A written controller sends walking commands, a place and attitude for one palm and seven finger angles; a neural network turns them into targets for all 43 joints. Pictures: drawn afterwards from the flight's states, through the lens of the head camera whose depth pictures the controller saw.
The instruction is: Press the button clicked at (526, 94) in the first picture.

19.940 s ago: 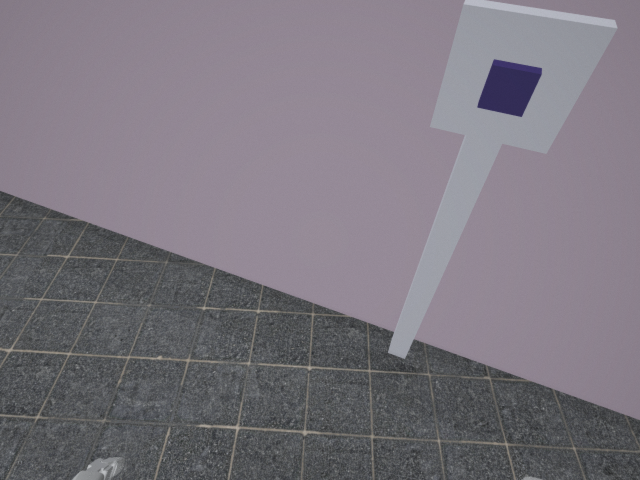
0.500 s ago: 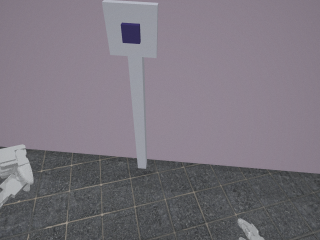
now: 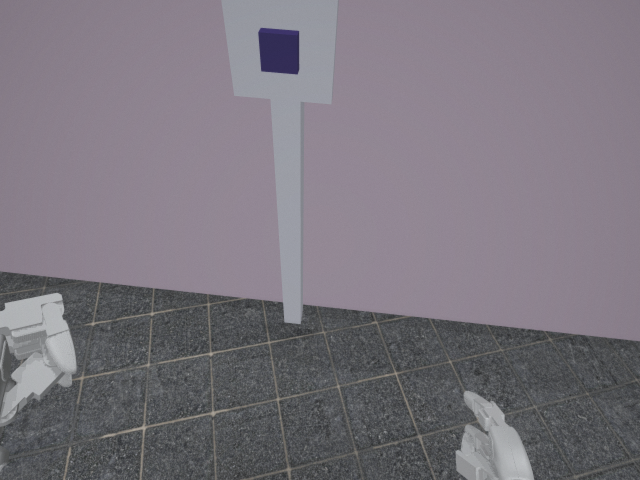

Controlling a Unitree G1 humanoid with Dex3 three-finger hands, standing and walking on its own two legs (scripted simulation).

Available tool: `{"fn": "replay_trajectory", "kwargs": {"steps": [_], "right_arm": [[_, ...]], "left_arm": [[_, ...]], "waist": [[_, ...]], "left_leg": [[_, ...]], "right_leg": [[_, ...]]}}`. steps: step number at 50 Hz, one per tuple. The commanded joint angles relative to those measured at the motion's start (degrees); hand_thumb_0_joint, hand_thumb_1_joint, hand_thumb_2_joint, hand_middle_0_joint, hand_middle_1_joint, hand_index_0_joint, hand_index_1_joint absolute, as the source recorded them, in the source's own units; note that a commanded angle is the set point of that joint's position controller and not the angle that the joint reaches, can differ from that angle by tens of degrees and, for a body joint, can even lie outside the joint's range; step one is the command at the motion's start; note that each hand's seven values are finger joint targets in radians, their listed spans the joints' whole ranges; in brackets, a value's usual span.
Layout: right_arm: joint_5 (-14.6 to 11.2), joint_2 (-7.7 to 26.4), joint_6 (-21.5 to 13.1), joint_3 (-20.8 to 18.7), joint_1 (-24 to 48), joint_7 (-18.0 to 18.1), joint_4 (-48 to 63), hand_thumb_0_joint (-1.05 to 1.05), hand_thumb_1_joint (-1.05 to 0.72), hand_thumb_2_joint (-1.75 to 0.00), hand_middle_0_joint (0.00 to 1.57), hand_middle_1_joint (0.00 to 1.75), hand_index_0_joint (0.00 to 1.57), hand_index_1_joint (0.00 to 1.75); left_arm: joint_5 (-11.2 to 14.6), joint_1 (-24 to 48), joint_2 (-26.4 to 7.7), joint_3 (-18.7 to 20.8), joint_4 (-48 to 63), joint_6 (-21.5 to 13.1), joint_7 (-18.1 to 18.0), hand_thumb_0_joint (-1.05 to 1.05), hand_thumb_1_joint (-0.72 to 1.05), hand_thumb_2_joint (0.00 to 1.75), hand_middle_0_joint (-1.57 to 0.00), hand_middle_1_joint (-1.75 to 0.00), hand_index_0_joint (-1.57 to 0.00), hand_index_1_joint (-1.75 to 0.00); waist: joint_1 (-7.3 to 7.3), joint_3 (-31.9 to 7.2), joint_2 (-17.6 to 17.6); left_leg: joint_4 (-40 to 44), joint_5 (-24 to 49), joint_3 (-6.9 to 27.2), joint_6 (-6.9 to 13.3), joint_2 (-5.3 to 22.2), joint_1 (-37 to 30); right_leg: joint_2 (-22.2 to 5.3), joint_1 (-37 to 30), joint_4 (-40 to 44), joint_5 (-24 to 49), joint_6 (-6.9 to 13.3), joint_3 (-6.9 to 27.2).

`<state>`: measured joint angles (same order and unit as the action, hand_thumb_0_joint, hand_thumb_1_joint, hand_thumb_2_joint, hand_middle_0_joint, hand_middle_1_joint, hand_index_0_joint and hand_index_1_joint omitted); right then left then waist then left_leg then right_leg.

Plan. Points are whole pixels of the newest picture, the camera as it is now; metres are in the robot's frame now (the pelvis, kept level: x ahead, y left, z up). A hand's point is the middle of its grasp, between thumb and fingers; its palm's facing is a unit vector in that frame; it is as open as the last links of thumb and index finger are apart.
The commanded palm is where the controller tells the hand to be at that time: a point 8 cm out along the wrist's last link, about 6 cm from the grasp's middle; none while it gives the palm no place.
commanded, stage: let the arm hang, fingers relaxed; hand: left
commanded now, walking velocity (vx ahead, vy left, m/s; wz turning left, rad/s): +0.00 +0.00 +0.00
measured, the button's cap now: (280, 50) +0.72 +0.13 +0.20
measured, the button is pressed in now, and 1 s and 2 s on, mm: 0 0 0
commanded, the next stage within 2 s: stand and wait in 1.12 s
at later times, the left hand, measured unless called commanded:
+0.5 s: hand out of the picture -0.07 +0.20 -0.18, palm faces +0.06 -0.97 -0.22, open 4.5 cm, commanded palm none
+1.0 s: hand out of the picture -0.01 +0.16 -0.18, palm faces +0.06 -0.98 -0.19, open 7.3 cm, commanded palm none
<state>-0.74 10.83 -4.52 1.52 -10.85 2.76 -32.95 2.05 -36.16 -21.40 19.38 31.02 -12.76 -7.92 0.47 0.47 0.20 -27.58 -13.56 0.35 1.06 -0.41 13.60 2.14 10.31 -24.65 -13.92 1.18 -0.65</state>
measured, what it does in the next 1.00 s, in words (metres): stands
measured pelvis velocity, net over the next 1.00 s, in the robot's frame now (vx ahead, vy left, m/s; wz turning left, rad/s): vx -0.02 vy -0.01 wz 0.01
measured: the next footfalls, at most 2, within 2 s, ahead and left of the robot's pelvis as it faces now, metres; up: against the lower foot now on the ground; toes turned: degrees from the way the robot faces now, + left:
none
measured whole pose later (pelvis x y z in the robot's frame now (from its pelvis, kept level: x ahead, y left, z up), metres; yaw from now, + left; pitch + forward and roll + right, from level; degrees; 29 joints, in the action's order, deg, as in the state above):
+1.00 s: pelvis -0.02 -0.01 +0.00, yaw +1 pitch -2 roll +0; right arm 1.1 7.4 0.6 0.1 -17.4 1.5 -63.1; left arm -0.7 -14.6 -7.8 1.4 -64.9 -0.3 -1.9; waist -0.7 1.7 -0.6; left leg -25.3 -10.3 1.0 0.7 -1.0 12.7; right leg 1.5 10.5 -25.3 -12.6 1.9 -1.6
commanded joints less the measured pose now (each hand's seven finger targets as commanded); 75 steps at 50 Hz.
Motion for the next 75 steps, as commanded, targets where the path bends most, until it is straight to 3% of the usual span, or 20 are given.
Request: {"fn": "replay_trajectory", "kwargs": {"steps": [1, 2, 5, 7, 8, 11, 14, 17, 22, 23, 27, 31, 36, 43, 49, 61, 75], "right_arm": [[-0.1, 18.0, -5.1, -6.6, 7.6, -4.2, -5.5, 0.0, -0.9, -0.9, 0.2, 0.3, 0.2, 0.3], [0.4, 15.4, -2.1, -6.7, 1.9, -3.9, -6.7, 0.0, -0.9, -0.9, 0.2, 0.3, 0.2, 0.3], [1.6, 14.8, 0.3, -5.2, 1.1, -3.1, -6.1, 0.0, -0.9, -0.9, 0.2, 0.3, 0.2, 0.3], [2.1, 15.3, 1.1, -4.9, 2.4, -2.7, -7.2, 0.0, -0.9, -0.9, 0.2, 0.3, 0.2, 0.3], [2.2, 14.7, 1.8, -4.7, 2.4, -2.7, -7.8, 0.0, -0.9, -0.9, 0.2, 0.3, 0.2, 0.3], [2.5, 12.0, 3.4, -3.3, 1.7, -2.5, -11.9, 0.0, -0.9, -0.9, 0.2, 0.3, 0.2, 0.3], [2.4, 10.1, 4.0, -2.4, 0.2, -2.2, -16.0, 0.0, -0.9, -0.9, 0.2, 0.3, 0.2, 0.3], [2.4, 8.3, 4.5, -2.3, -2.3, -1.7, -19.6, 0.0, -0.9, -0.9, 0.2, 0.3, 0.2, 0.3], [2.2, 8.1, 4.7, -3.0, -6.8, -1.1, -23.5, 0.0, -0.9, -0.9, 0.2, 0.3, 0.2, 0.3], [2.0, 8.7, 4.8, -3.2, -7.5, -1.0, -23.8, 0.0, -0.9, -0.9, 0.2, 0.3, 0.2, 0.3], [2.1, 7.7, 5.0, -3.3, -10.2, -0.9, -26.0, 0.0, -0.9, -0.9, 0.2, 0.3, 0.2, 0.3], [2.1, 5.8, 5.1, -3.2, -11.7, -0.9, -27.4, 0.0, -0.9, -0.9, 0.2, 0.3, 0.2, 0.3], [2.2, 3.7, 5.2, -3.0, -12.7, -1.0, -28.4, 0.0, -0.9, -0.9, 0.2, 0.3, 0.2, 0.3], [2.0, 2.9, 4.6, -2.9, -11.5, -0.8, -28.7, 0.0, -0.9, -0.9, 0.2, 0.3, 0.2, 0.3], [2.0, 2.0, 4.4, -2.7, -11.2, -0.6, -29.3, 0.0, -0.9, -0.9, 0.2, 0.3, 0.2, 0.3], [1.9, 4.6, 4.2, -3.0, -9.0, -0.5, -29.4, 0.0, -0.9, -0.9, 0.2, 0.3, 0.2, 0.3], [1.9, 8.2, 4.1, -3.2, -5.3, -0.6, -29.5, 0.0, -0.9, -0.9, 0.2, 0.3, 0.2, 0.3]], "left_arm": [[-4.5, 8.7, -3.4, -14.4, -35.8, 6.0, 6.6, 0.0, 0.9, 0.9, -1.3, -1.5, -1.3, -1.5], [-4.0, 8.8, -2.4, -12.1, -38.2, 10.0, 7.4, 0.0, 0.9, 0.9, -1.26, -1.46, -1.26, -1.46], [-4.0, 14.9, -1.4, -13.9, -45.3, 11.3, 7.8, 0.0, 0.9, 0.9, -1.15, -1.34, -1.15, -1.34], [-4.1, 18.4, -2.4, -14.3, -53.0, 11.4, 7.9, 0.0, 0.9, 0.9, -1.08, -1.26, -1.08, -1.26], [-4.1, 20.0, -2.8, -14.7, -56.9, 11.7, 7.8, 0.0, 0.9, 0.9, -1.04, -1.22, -1.04, -1.22], [-3.6, 22.6, -1.6, -16.2, -68.3, 12.7, 7.3, 0.0, 0.9, 0.9, -0.93, -1.1, -0.93, -1.1], [-3.3, 21.9, -0.4, -17.0, -77.1, 12.9, 7.1, 0.0, 0.9, 0.9, -0.82, -0.98, -0.82, -0.98], [-3.0, 20.1, 1.3, -16.9, -83.7, 12.8, 7.0, 0.0, 0.9, 0.9, -0.71, -0.86, -0.71, -0.86], [-2.8, 18.9, 2.1, -16.7, -89.6, 12.5, 7.0, 0.0, 0.9, 0.9, -0.53, -0.66, -0.53, -0.66], [-2.8, 18.7, 1.8, -16.8, -90.4, 12.4, 6.9, 0.0, 0.9, 0.9, -0.49, -0.62, -0.49, -0.62], [-2.8, 18.1, 2.9, -17.0, -93.1, 12.5, 6.7, 0.0, 0.9, 0.9, -0.35, -0.46, -0.35, -0.46], [-2.8, 17.0, 3.8, -17.1, -94.4, 12.4, 6.4, 0.0, 0.9, 0.9, -0.2, -0.3, -0.2, -0.3], [-2.8, 16.8, 5.2, -17.1, -94.7, 12.5, 6.1, 0.0, 0.9, 0.9, -0.2, -0.3, -0.2, -0.3], [-2.9, 16.5, 6.2, -17.0, -94.6, 12.2, 5.9, 0.0, 0.9, 0.9, -0.2, -0.3, -0.2, -0.3], [-2.7, 17.8, 7.0, -17.1, -94.7, 11.9, 5.8, 0.0, 0.9, 0.9, -0.2, -0.3, -0.2, -0.3], [-2.6, 19.2, 5.1, -16.8, -94.7, 11.6, 6.1, 0.0, 0.9, 0.9, -0.2, -0.3, -0.2, -0.3], [-2.6, 22.1, 1.8, -16.6, -94.9, 11.3, 6.4, 0.0, 0.9, 0.9, -0.2, -0.3, -0.2, -0.3]], "waist": [[-2.36, 0.0, -2.7], [-1.74, -4.5, -3.3], [-1.04, -4.3, 4.3], [-0.47, -4.4, 9.5], [-0.61, -3.5, 9.1], [-0.73, -1.7, 2.0], [-0.35, -0.6, -4.9], [-0.4, 0.2, -9.0], [-0.53, 1.2, -7.7], [-0.46, 1.7, -4.7], [-0.85, 4.5, -1.8], [-0.86, 5.4, 1.6], [-1.2, 5.9, 1.7], [-0.61, 5.8, -0.8], [-1.0, 5.7, -2.2], [-0.99, 4.2, -0.2], [-0.93, 3.5, -0.5]], "left_leg": [[-4.9, 18.3, 4.2, 0.3, 5.3, 3.1], [-4.2, 18.8, 3.2, 0.0, 5.7, -0.7], [-1.2, 15.3, 8.6, 3.3, 7.4, 4.0], [-0.7, 14.1, 9.1, 3.5, 6.5, 4.7], [-0.4, 11.9, 8.4, 2.9, 5.6, 4.3], [2.5, 5.7, 7.8, 1.9, 4.0, 3.3], [5.8, 1.2, 8.2, 1.7, 4.3, 3.5], [7.5, -3.6, 7.9, 1.3, 4.1, 3.7], [9.6, -7.0, 9.1, 1.7, 5.0, 3.2], [9.4, -6.3, 9.4, 1.9, 5.3, 2.9], [10.4, -9.1, 9.2, 2.0, 5.3, 3.5], [8.3, -6.2, 7.2, 1.8, 4.2, 2.9], [7.0, -3.9, 6.0, 1.6, 4.1, 1.3], [7.9, -1.2, 6.4, 1.5, 4.5, 1.7], [7.9, 1.8, 5.9, 1.0, 4.8, 0.7], [7.8, 4.5, 5.6, 0.9, 4.9, -2.2], [8.8, 6.8, 5.6, 0.7, 5.6, -3.8]], "right_leg": [[-8.5, 6.2, -5.5, 17.0, 0.6, 0.8], [-8.0, 7.4, -4.2, 14.4, 1.1, 4.8], [-5.7, 5.5, -6.4, 4.9, 0.9, 2.5], [-6.3, 2.5, -4.6, 5.6, 1.2, 4.0], [-7.1, 3.1, -3.6, 4.3, 1.8, 5.0], [-7.3, 2.8, -0.4, -0.1, 2.0, 6.5], [-6.7, 1.0, 1.9, -3.5, 1.7, 6.0], [-6.8, 0.2, 4.0, -5.0, 2.1, 5.9], [-6.4, -0.1, 5.4, -5.3, 2.4, 4.8], [-6.2, -0.1, 5.8, -5.3, 2.4, 4.8], [-6.3, 2.1, 6.5, -8.3, 2.3, 4.8], [-7.2, 3.7, 7.8, -10.5, 2.5, 5.9], [-7.4, 6.7, 7.9, -11.4, 2.5, 6.2], [-6.9, 4.6, 6.4, -5.9, 2.2, 5.6], [-7.0, 3.4, 6.5, -2.8, 2.0, 5.4], [-7.4, 1.7, 7.7, -1.0, 2.1, 5.8], [-7.7, -0.2, 8.6, 1.7, 2.1, 5.9]]}}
